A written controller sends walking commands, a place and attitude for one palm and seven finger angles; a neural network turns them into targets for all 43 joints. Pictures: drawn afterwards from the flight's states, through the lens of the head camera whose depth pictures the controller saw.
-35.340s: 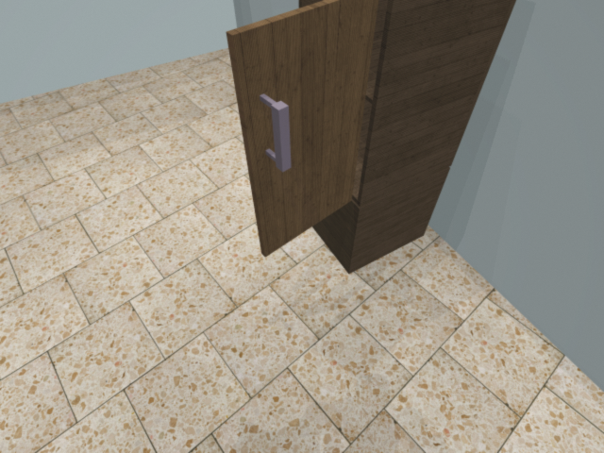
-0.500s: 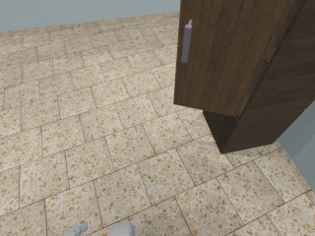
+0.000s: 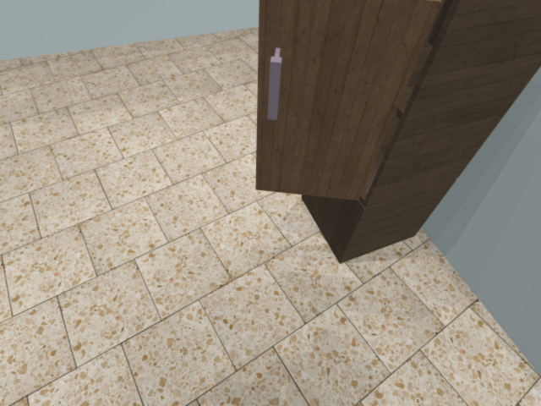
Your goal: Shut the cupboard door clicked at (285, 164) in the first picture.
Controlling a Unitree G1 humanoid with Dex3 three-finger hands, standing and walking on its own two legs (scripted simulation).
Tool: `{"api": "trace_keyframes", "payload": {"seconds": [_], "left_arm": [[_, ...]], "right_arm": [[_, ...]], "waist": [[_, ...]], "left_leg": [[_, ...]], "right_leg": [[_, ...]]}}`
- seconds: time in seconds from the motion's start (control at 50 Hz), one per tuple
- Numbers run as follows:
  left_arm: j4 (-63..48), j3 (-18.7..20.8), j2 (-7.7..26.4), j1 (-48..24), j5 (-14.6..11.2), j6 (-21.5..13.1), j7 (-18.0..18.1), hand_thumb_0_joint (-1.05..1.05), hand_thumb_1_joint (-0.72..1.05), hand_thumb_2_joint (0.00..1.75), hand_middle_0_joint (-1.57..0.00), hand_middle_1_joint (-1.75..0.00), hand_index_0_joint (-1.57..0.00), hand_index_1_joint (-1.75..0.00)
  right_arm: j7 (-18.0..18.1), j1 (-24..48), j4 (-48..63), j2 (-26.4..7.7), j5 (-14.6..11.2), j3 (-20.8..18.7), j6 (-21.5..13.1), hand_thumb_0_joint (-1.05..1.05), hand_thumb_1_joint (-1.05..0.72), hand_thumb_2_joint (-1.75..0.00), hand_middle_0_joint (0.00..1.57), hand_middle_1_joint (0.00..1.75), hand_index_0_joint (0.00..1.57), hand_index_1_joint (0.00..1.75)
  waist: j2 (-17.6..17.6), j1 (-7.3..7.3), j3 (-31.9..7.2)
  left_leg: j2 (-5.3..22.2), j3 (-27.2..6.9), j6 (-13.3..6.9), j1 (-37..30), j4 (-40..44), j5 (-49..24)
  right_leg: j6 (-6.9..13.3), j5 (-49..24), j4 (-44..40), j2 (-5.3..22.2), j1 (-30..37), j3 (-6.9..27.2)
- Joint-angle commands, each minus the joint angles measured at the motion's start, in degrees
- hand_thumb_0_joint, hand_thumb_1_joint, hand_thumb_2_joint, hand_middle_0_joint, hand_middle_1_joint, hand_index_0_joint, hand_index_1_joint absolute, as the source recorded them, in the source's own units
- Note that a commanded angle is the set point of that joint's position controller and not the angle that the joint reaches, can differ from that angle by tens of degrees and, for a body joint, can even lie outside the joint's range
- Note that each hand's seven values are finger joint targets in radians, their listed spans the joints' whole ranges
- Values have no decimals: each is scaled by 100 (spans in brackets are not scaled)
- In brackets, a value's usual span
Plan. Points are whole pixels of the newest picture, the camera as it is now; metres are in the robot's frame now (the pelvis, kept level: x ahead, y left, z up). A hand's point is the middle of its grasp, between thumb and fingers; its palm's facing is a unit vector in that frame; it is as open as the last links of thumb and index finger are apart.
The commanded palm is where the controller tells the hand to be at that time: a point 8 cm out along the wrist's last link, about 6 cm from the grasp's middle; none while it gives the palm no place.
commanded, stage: take the last steps up to it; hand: left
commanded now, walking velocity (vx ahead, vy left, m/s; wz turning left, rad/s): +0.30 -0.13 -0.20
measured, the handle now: (275, 84) +0.74 +0.02 +0.06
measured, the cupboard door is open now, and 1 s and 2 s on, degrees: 63 63 63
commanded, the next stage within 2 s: come to a stop and stand still in 0.72 s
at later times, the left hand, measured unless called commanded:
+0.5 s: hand out of the picture +0.11 +0.16 -0.20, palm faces -0.07 -0.99 -0.13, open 7.4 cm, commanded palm none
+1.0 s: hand (246, 293) +0.35 +0.06 -0.17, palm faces -0.07 -0.97 -0.23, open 7.2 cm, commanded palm none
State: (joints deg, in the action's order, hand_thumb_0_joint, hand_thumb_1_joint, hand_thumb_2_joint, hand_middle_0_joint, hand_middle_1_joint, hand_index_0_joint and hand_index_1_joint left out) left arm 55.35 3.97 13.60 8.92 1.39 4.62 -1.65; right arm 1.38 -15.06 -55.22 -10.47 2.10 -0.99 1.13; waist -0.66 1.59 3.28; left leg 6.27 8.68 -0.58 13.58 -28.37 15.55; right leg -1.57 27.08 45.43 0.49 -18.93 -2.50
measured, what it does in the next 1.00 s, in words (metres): walks ahead: right foot, then left foot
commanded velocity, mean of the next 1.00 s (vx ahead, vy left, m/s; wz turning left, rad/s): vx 0.13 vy -0.02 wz -0.06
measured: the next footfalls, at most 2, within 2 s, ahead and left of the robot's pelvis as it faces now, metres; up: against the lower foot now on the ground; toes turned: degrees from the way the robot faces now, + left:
right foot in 0.10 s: +0.02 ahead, -0.14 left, +0.00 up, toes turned -5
left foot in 0.42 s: +0.22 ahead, +0.09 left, +0.00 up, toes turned +6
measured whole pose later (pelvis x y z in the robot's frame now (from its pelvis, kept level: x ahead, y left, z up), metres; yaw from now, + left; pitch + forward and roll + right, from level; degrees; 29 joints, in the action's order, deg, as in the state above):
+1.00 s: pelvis +0.27 -0.12 +0.00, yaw -5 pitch +1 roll +1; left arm 60.5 2.1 9.0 10.7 1.4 -1.6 1.4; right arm 1.3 -13.3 -59.9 -11.4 0.3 -2.1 1.5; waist -1.3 0.8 3.2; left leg 2.4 3.4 3.1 22.1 -48.2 25.4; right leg 2.7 12.7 25.3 0.8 -13.8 -6.0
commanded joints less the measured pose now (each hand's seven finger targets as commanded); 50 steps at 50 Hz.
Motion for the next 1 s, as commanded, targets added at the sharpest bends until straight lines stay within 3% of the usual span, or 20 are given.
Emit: {"api": "trace_keyframes", "payload": {"seconds": [0.0, 0.04, 0.08, 0.1, 0.2, 0.3, 0.36, 0.38, 0.4, 0.42, 0.44, 0.48, 0.56, 0.72, 0.74, 0.76, 0.78, 0.8, 0.88, 0.98], "left_arm": [[-364, 27, 229, -82, 12, -248, -102, 0, 90, 90, -20, -30, -20, -30], [-153, 105, 502, 459, 17, -338, -71, 0, 90, 90, -20, -30, -20, -30], [81, 259, 1296, 1226, 24, -394, 62, 0, 90, 90, -20, -30, -20, -30], [96, 237, 1145, 1249, -4, -454, 128, 0, 90, 90, -20, -30, -20, -30], [72, 52, 576, 564, -15, -679, 169, 0, 90, 90, -20, -30, -20, -30], [352, 51, 658, 743, 0, -705, 161, 0, 90, 90, -20, -30, -20, -30], [421, 74, 642, 569, -54, -673, 139, 0, 90, 90, -20, -30, -20, -30], [378, 49, 403, 723, -75, -658, 119, 0, 90, 90, -20, -30, -20, -30], [309, -12, 106, 1062, -118, -634, 75, 0, 90, 90, -20, -30, -20, -30], [133, -42, 271, 707, -39, -620, 81, 0, 90, 90, -20, -30, -20, -30], [52, -38, 298, 378, -5, -592, 71, 0, 90, 90, -20, -30, -20, -30], [68, 12, 186, 178, 34, -552, -10, 0, 90, 90, -20, -30, -20, -30], [176, -4, -80, 494, 7, -429, -69, 0, 90, 90, -20, -30, -20, -30], [206, 33, 123, 698, 24, -525, -39, 0, 90, 90, -20, -30, -20, -30], [286, 68, 322, 991, 25, -577, 6, 0, 90, 90, -20, -30, -20, -30], [417, 148, 749, 1499, 55, -662, 69, 0, 90, 90, -20, -30, -20, -30], [506, 207, 1129, 1794, 17, -683, 127, 0, 90, 90, -20, -30, -20, -30], [491, 158, 1004, 1546, -17, -724, 184, 0, 90, 90, -20, -30, -20, -30], [237, -102, 264, 356, -11, -781, 300, 0, 90, 90, -20, -30, -20, -30], [368, 19, 592, 713, -26, -634, 430, 0, 90, 90, -20, -30, -20, -30]], "right_arm": [[43, -313, 57, -1454, 11, -435, -115, 0, -90, -90, 20, 30, 20, 30], [-2, -207, 20, -1245, -53, -409, -150, 0, -90, -90, 20, 30, 20, 30], [-54, 638, 485, -737, -86, -237, -168, 0, -90, -90, 20, 30, 20, 30], [-39, 809, 493, -890, -77, -275, -138, 0, -90, -90, 20, 30, 20, 30], [-169, 301, 199, -640, -19, -273, -161, 0, -90, -90, 20, 30, 20, 30], [-201, 368, 257, -508, -46, -226, -247, 0, -90, -90, 20, 30, 20, 30], [-138, -501, -34, -694, -13, -283, -343, 0, -90, -90, 20, 30, 20, 30], [-79, -1153, -257, -1069, 42, -365, -402, 0, -90, -90, 20, 30, 20, 30], [-10, -1782, -389, -1702, 134, -490, -421, 0, -90, -90, 20, 30, 20, 30], [52, -1909, -421, -1803, 84, -484, -365, 0, -90, -90, 20, 30, 20, 30], [85, -1588, -344, -1688, 33, -441, -346, 0, -90, -90, 20, 30, 20, 30], [80, -868, -121, -1208, 37, -340, -378, 0, -90, -90, 20, 30, 20, 30], [45, -470, -117, -1024, 21, -295, -432, 0, -90, -90, 20, 30, 20, 30], [-85, -313, -242, -975, -11, -422, -229, 0, -90, -90, 20, 30, 20, 30], [-116, -325, -253, -778, -36, -385, -227, 0, -90, -90, 20, 30, 20, 30], [-145, -311, -182, -430, -85, -306, -239, 0, -90, -90, 20, 30, 20, 30], [-155, -180, 35, -201, -116, -235, -210, 0, -90, -90, 20, 30, 20, 30], [-109, -155, -4, -386, -118, -270, -170, 0, -90, -90, 20, 30, 20, 30], [-33, -544, -465, -129, -149, -107, -114, 0, -90, -90, 20, 30, 20, 30], [-25, -57, -225, -330, -179, -156, 103, 0, -90, -90, 20, 30, 20, 30]], "waist": [[-772, 33, -408], [-216, -265, -396], [1560, -789, -34], [1307, -726, 137], [726, -69, 257], [663, -76, 183], [291, 383, -61], [-580, 555, -488], [-1921, 635, -1030], [-1718, 710, -985], [-1231, 566, -548], [-829, 272, 199], [-747, -62, -9], [-419, -287, -131], [18, -444, -74], [1103, -686, -279], [1888, -755, -352], [1873, -608, -336], [583, 12, -504], [619, -273, -855]], "left_leg": [[1322, -1293, -504, -278, 1015, 593], [905, -782, -172, 689, 235, 724], [-261, -23, 289, 2696, -2231, 2279], [-138, -568, 248, 2922, -2983, 1883], [72, -487, 400, 2339, -2882, 564], [-59, -193, 328, 1464, -1274, 260], [-299, -13, 275, -211, -200, -504], [238, -831, 73, -1303, 222, -423], [1804, -2885, -559, -2355, 815, -230], [2345, -3685, -883, -2019, 1432, 330], [2364, -3653, -928, -1416, 1549, 513], [1989, -2727, -768, -220, 1858, 913], [1323, -1035, -538, 45, 1800, -62], [836, -440, -306, 468, 894, 872], [525, -212, -130, 861, 252, 915], [-47, 270, 112, 1606, -1061, 1326], [-413, 14, 132, 2056, -2451, 2349], [-213, -563, 83, 2042, -3122, 2016], [-57, -806, 297, 1019, -2495, 984], [-505, -678, 397, 1124, -1880, 942]], "right_leg": [[154, -569, -1427, -158, 450, -332], [344, -922, -2653, 103, 1806, 41], [1432, 109, -3671, 2013, 2401, 2626], [1684, 203, -3738, 2030, 2003, 2827], [1410, -1685, -3457, 1304, 1404, 1064], [1307, -2141, -3204, 1231, 1316, 905], [1010, -2265, -2115, 871, 727, 591], [763, -2149, -843, 471, 139, 347], [431, -262, 861, -190, -1036, -257], [444, 681, 2044, -237, -1425, 239], [455, 300, 2671, 91, -1750, 460], [336, -414, 2633, 463, -1665, 488], [185, -888, 1016, 484, -917, 99], [92, -1570, -1425, 7, 866, -581], [182, -1464, -1909, 153, 1385, -241], [522, -1027, -2557, 1097, 2031, 1043], [1023, -885, -3358, 2035, 2056, 2382], [1210, -828, -3596, 2077, 1600, 2615], [1107, -5347, -2699, 1629, 1010, 821], [1243, -7000, -2245, 1835, 1884, 874]]}}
